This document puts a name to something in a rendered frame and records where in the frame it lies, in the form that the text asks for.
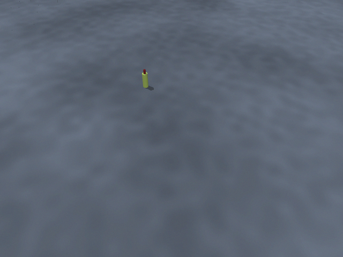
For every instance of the bottle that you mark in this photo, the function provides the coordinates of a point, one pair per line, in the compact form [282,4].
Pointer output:
[145,78]

